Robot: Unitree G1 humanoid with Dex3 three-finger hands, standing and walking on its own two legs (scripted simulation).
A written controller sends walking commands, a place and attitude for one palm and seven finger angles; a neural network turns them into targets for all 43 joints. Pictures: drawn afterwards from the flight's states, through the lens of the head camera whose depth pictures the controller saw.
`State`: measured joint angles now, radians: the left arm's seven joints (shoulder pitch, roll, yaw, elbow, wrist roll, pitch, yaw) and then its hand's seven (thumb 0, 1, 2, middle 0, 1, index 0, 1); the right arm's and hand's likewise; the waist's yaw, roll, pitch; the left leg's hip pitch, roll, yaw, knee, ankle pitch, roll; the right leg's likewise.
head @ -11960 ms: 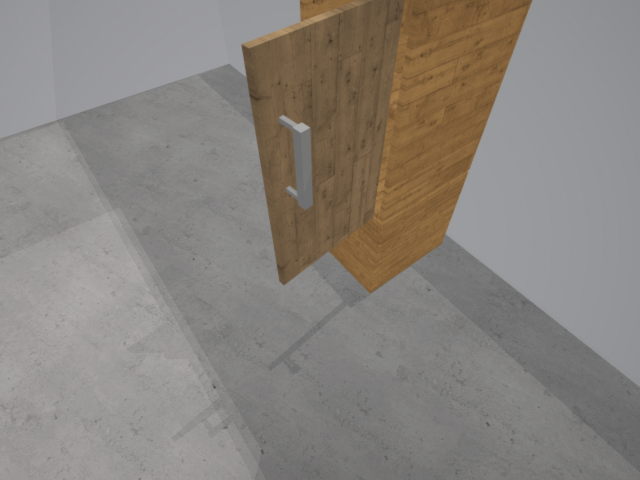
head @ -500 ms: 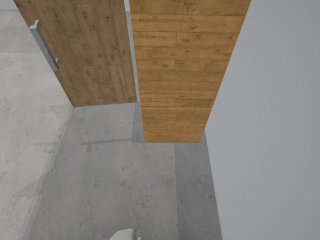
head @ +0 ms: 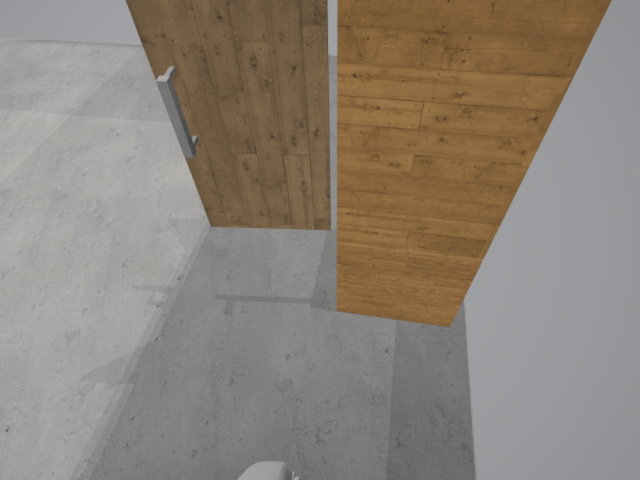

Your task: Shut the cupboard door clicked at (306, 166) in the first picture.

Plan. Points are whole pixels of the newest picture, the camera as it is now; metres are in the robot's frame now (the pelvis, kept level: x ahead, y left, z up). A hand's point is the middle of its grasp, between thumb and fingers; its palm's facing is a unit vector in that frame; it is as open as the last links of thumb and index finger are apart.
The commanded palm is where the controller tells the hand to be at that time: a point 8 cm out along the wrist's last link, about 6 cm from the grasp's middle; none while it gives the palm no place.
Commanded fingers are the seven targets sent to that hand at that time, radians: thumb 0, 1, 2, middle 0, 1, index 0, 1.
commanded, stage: take the last steps up to it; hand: left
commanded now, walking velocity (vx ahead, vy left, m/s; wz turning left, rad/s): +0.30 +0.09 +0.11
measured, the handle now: (180, 114) +0.75 +0.35 +0.04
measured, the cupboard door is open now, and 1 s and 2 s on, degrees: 97 97 97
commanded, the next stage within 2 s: come to a stop and stand still in 0.50 s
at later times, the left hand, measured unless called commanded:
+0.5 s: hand (179, 435) +0.20 +0.24 -0.16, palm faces +0.05 -0.98 -0.21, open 7.3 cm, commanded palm none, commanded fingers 0.00 0.90 0.90 -0.20 -0.30 -0.20 -0.30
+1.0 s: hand (181, 387) +0.28 +0.27 -0.19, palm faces +0.07 -0.97 -0.22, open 7.3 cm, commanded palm none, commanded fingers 0.00 0.90 0.90 -0.20 -0.30 -0.20 -0.30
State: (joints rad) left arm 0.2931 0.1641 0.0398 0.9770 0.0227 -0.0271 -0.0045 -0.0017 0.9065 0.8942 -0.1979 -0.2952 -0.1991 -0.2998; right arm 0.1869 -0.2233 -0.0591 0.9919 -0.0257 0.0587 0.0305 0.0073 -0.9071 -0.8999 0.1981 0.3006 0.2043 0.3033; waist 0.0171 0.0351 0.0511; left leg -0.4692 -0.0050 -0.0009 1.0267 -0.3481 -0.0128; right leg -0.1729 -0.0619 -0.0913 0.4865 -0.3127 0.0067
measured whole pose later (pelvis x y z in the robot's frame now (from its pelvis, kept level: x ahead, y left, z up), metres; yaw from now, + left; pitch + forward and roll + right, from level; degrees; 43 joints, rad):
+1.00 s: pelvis +0.23 +0.08 -0.01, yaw +0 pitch -1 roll +0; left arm 0.20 0.20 0.05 1.03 0.00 0.05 0.03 0.00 0.92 0.89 -0.20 -0.30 -0.20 -0.30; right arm 0.16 -0.15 -0.03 1.01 -0.02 0.02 -0.04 0.00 -0.91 -0.90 0.20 0.30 0.20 0.30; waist 0.01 -0.03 0.08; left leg -0.31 0.02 0.08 0.56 -0.25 0.03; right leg -0.33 -0.02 -0.04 0.87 -0.54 0.00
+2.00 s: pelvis +0.21 +0.04 +0.00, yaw -1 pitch -1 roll +0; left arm 0.26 0.25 -0.01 1.08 0.01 -0.01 0.01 0.00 0.91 0.89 -0.20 -0.30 -0.20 -0.30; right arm 0.25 -0.24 0.01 1.11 -0.01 -0.02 -0.01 0.01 -0.91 -0.90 0.20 0.30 0.20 0.30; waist -0.01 -0.02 0.03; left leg -0.24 0.02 0.07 0.45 -0.19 0.02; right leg -0.15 0.02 -0.03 0.45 -0.28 -0.03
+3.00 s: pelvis +0.30 +0.10 +0.00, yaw -2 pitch -1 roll +0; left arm 0.19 0.16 0.03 1.00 0.02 0.03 0.01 0.00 0.91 0.89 -0.20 -0.30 -0.20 -0.30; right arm 0.37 -0.14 0.02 1.08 -0.02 -0.02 -0.03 0.00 -0.91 -0.90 0.20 0.30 0.20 0.30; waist -0.01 -0.01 0.11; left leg -0.07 -0.09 0.11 0.38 -0.30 0.11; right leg -0.46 -0.08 -0.10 0.88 -0.41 -0.01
